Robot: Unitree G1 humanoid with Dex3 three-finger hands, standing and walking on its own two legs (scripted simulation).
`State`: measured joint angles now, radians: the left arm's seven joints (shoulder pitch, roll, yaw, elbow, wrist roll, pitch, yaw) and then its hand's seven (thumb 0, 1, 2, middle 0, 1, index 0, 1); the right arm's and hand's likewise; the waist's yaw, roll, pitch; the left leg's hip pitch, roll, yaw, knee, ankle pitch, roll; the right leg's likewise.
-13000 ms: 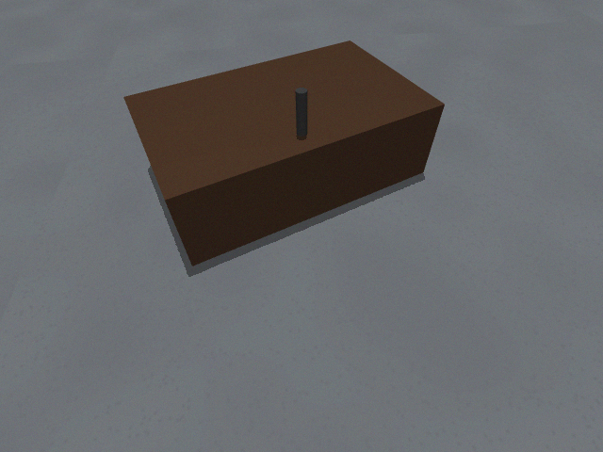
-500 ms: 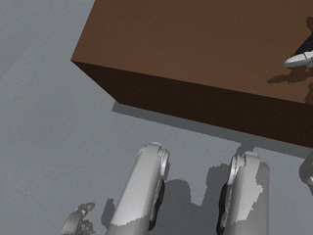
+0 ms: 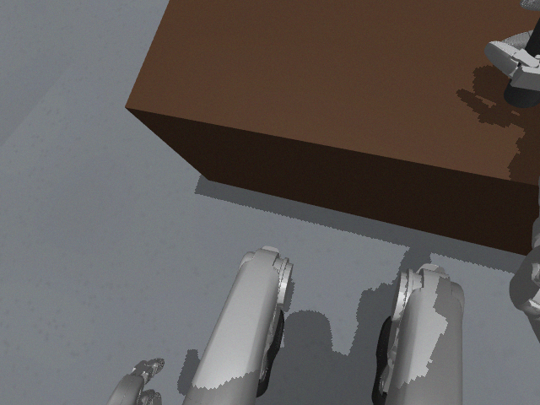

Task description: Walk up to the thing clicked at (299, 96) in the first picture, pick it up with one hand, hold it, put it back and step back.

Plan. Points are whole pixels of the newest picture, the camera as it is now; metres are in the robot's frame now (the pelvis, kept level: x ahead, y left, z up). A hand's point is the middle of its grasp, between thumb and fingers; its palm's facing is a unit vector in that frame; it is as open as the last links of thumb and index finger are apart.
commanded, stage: settle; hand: right
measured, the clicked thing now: out of the picture +0.56 -0.24 +0.05
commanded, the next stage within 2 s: lift in 1.10 s
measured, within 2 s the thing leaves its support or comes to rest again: leaves its support in 0.24 s
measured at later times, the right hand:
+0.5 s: hand out of the picture +0.56 -0.25 +0.09, palm faces +0.17 +0.98 -0.04, open 6.1 cm
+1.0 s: hand out of the picture +0.56 -0.25 +0.13, palm faces +0.18 +0.98 -0.02, open 6.1 cm
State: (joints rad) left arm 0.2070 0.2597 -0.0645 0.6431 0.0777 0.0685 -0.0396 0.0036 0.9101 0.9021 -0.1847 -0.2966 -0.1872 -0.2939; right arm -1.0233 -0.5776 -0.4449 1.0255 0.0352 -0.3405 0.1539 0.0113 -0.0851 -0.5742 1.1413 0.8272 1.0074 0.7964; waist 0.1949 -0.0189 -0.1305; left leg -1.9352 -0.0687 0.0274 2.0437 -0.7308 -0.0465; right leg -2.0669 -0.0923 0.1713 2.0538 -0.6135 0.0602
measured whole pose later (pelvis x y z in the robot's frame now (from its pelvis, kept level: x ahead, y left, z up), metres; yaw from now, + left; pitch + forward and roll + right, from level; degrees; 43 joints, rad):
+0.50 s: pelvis +0.01 +0.00 +0.05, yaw -1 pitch +35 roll +6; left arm 0.21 0.24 -0.04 0.69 0.04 0.07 -0.02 0.00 0.92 0.90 -0.19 -0.30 -0.19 -0.30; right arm -1.01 -0.57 -0.42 0.98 0.04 -0.28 0.14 -0.03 -0.12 -1.11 1.09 1.10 0.91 1.07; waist 0.19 -0.03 -0.15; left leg -1.80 -0.05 0.02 1.89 -0.71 -0.04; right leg -1.93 -0.09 0.14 1.91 -0.60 0.05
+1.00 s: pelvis +0.02 -0.01 +0.09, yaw -2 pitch +35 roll +6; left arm 0.22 0.24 -0.04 0.63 0.04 0.05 -0.03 0.00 0.92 0.89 -0.19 -0.30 -0.19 -0.29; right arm -0.99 -0.55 -0.44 1.00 0.04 -0.31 0.15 -0.04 -0.12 -1.11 1.09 1.10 0.91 1.08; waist 0.19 -0.03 -0.16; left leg -1.67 -0.05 0.02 1.75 -0.70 -0.05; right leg -1.79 -0.10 0.12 1.77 -0.60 0.05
